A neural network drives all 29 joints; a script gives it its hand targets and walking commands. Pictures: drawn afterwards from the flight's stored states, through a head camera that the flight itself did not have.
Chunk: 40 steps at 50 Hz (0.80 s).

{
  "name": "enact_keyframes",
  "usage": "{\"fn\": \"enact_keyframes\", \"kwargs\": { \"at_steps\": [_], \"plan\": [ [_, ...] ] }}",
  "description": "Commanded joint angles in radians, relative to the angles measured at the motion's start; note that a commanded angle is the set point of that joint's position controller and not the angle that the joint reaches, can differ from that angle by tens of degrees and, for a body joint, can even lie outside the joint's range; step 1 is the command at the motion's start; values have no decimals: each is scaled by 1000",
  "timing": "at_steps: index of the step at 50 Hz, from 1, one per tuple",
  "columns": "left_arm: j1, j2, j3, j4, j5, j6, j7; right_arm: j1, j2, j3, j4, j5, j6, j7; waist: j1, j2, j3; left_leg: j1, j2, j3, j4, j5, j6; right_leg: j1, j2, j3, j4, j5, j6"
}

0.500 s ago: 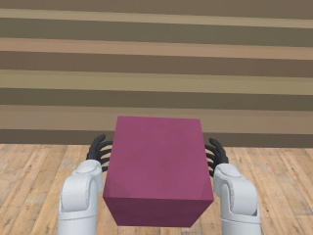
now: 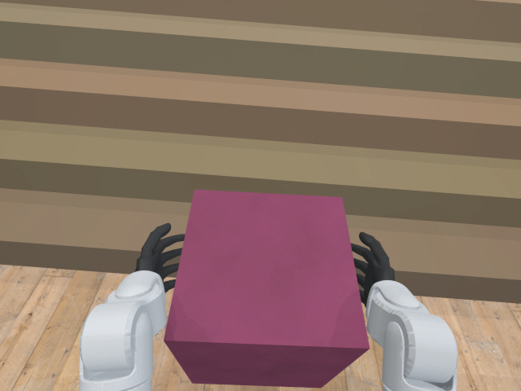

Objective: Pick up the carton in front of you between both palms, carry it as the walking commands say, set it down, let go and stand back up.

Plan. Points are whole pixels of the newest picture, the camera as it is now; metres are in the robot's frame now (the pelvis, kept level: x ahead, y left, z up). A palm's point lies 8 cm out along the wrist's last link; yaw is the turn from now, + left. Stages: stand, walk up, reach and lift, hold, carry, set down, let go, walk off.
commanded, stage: carry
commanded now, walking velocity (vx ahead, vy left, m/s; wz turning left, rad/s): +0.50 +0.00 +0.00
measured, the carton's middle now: (262, 296) +0.27 +0.01 +0.03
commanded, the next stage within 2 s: none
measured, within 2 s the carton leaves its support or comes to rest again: neither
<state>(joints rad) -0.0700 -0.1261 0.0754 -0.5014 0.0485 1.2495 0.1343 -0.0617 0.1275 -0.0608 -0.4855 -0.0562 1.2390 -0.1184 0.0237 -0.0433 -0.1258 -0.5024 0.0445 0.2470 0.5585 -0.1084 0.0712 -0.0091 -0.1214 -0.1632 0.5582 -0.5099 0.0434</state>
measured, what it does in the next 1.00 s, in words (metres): walks ahead: right foot, then left foot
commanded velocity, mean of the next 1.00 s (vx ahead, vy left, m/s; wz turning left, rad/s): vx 0.50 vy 0.00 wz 0.00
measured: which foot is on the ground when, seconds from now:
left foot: down 0.00-0.50, up 0.52-0.88, down 0.90-1.00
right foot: down 0.00-0.00, up 0.02-0.46, down 0.48-0.96, up 0.98-1.00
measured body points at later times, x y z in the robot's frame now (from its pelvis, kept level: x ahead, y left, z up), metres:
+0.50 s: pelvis +0.31 -0.01 -0.01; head +0.31 -0.02 +0.45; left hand +0.64 +0.15 +0.16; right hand +0.65 -0.15 +0.15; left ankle +0.12 +0.08 -0.70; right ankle +0.45 -0.07 -0.72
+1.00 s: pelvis +0.60 +0.01 +0.01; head +0.66 +0.02 +0.45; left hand +0.98 +0.15 +0.14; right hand +0.97 -0.15 +0.15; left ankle +0.59 +0.08 -0.72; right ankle +0.47 -0.08 -0.61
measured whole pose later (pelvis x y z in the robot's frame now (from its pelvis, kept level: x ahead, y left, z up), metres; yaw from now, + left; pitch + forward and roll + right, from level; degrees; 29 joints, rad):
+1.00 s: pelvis +0.60 +0.01 +0.01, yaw +0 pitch +6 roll +0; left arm -0.64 -0.06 0.30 -0.22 0.01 1.23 0.16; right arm -0.67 0.11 -0.27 -0.17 -0.04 1.22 -0.17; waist -0.07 -0.03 0.02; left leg -0.36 -0.05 0.11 0.53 -0.29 0.09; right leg -0.49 0.00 -0.05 1.29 -0.37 -0.05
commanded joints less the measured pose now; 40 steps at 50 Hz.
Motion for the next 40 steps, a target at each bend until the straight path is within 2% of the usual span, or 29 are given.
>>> {"fn": "enact_keyframes", "kwargs": {
  "at_steps": [1, 2, 3, 4, 5, 6, 8, 13, 16, 19, 20, 21, 22, 23, 24, 25, 26, 27, 28, 29, 30, 32, 36, 38, 39, 40],
  "plan": [
    [-447, -757, -692, -140, -356, 8, -168, -378, 782, 616, -76, 300, -6, 132, -47, 339, -281, 766, 404, -822, -361, -320, 160, -682, 128, 57, 661, 33, -25],
    [-474, -784, -699, -150, -359, 1, -173, -417, 811, 636, -126, 324, -12, 139, -47, 249, -267, 728, 390, -726, -341, -201, 154, -715, 55, 147, 755, 49, -60],
    [-487, -815, -702, -159, -361, -6, -179, -444, 843, 653, -148, 335, -18, 145, -49, 179, -266, 666, 361, -629, -317, -98, 140, -710, 18, 159, 768, 96, -80],
    [-485, -844, -704, -159, -361, -14, -182, -478, 870, 670, -170, 351, -23, 151, -41, 95, -253, 592, 335, -534, -322, -73, 107, -684, -19, 174, 714, 167, -87],
    [-498, -861, -703, -161, -358, -20, -182, -514, 879, 687, -188, 365, -28, 156, -36, 81, -244, 529, 303, -448, -337, -72, 75, -646, -35, 178, 645, 218, -87],
    [-495, -863, -702, -159, -353, -24, -179, -527, 871, 696, -193, 376, -29, 160, -35, 98, -243, 499, 276, -383, -338, -59, 61, -623, -22, 154, 609, 247, -83],
    [-461, -839, -692, -147, -327, -26, -166, -522, 832, 702, -201, 391, -23, 166, -38, 134, -233, 504, 250, -309, -352, -23, 61, -636, -8, 120, 517, 284, -69],
    [-562, -709, -655, -131, -303, 8, -124, -596, 681, 661, -161, 386, 13, 152, -54, 156, -162, 580, 209, -210, -360, 115, 84, -733, 19, 54, 273, 386, -47],
    [-663, -609, -616, -57, -295, 42, -95, -675, 580, 601, -66, 357, 40, 119, -65, 168, -98, 565, 180, -156, -338, 205, 83, -711, 44, 18, 151, 452, -60],
    [-775, -547, -564, 24, -300, 65, -69, -785, 530, 544, 21, 341, 59, 80, -70, 184, -51, 536, 166, -119, -306, 266, 70, -628, 72, -12, 36, 495, -93],
    [-816, -540, -546, 45, -307, 70, -62, -827, 527, 529, 43, 343, 64, 68, -66, 190, -57, 535, 169, -111, -279, 303, 63, -576, 78, -13, 13, 499, -105],
    [-859, -534, -526, 68, -315, 74, -56, -870, 530, 515, 61, 347, 69, 57, -52, 194, -78, 532, 168, -96, -221, 403, 52, -501, 92, -22, -7, 499, -116],
    [-877, -531, -502, 98, -318, 75, -51, -910, 534, 507, 78, 353, 74, 49, -17, 194, -120, 525, 156, -67, -112, 525, 36, -388, 126, -55, -26, 484, -120],
    [-891, -529, -477, 136, -318, 74, -46, -943, 536, 494, 100, 349, 79, 42, 25, 142, -194, 489, 109, -17, 85, 525, 7, -221, 175, -94, -70, 434, -118],
    [-914, -528, -454, 161, -314, 74, -45, -978, 526, 480, 122, 345, 80, 33, 55, 58, -289, 335, 78, -39, 306, 293, -9, 0, 96, 7, -52, 353, -113],
    [-986, -509, -444, 174, -314, 71, -43, -1017, 551, 470, 128, 346, 83, 24, 37, -175, -383, 27, -37, -89, 619, -63, -40, 218, -203, 524, -120, 203, -246],
    [-994, -551, -437, 209, -329, 67, -44, -1051, 566, 455, 133, 344, 84, 21, 42, -274, -372, -156, -106, -191, 796, -374, -32, 246, -250, 752, -274, 160, -311],
    [-1047, -595, -440, 204, -341, 60, -53, -1100, 609, 455, 152, 340, 78, 20, 27, -213, -352, -212, -40, -259, 878, -356, -1, 216, -240, 662, -254, 209, -300],
    [-1106, -659, -458, 202, -363, 48, -64, -1148, 652, 459, 151, 344, 67, 21, 30, -96, -338, -227, -6, -273, 857, -291, 7, 163, -209, 566, -224, 331, -275],
    [-1175, -712, -478, 186, -384, 35, -75, -1193, 698, 462, 156, 345, 54, 24, 14, -24, -311, -214, 26, -272, 796, -238, 6, 91, -185, 459, -208, 468, -253],
    [-1241, -751, -496, 178, -399, 21, -83, -1229, 730, 459, 166, 341, 42, 27, 4, -19, -322, -180, 35, -264, 746, -210, -3, 47, -166, 384, -200, 575, -236],
    [-1276, -779, -502, 190, -407, -1, -92, -1254, 756, 460, 195, 327, 17, 26, 3, -47, -373, -165, 23, -237, 692, -195, -16, 56, -146, 300, -192, 672, -238],
    [-1246, -765, -484, 241, -366, -26, -93, -1235, 761, 460, 246, 299, -13, 25, 10, -53, -387, -243, 13, -199, 497, -172, -33, 148, -129, 230, -164, 807, -261],
    [-1236, -755, -477, 245, -350, -31, -92, -1235, 763, 468, 248, 302, -18, 29, 21, -60, -375, -240, 1, -176, 379, -122, -35, 166, -104, 182, -135, 891, -251],
    [-1232, -746, -474, 240, -338, -32, -91, -1236, 758, 466, 246, 298, -19, 31, 29, -100, -403, -197, -24, -133, 412, -130, -21, 161, -103, 146, -88, 962, -257],
    [-1219, -742, -472, 235, -331, -31, -91, -1234, 758, 468, 239, 300, -20, 32, 42, -109, -408, -205, -47, -110, 426, -139, -11, 181, -98, 133, -56, 1068, -260]
  ]
}}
